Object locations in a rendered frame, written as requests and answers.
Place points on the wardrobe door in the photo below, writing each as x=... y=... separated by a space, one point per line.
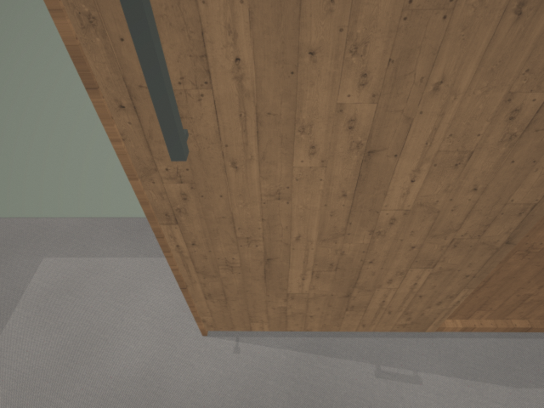
x=514 y=289
x=353 y=166

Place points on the handle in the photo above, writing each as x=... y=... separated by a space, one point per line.
x=142 y=26

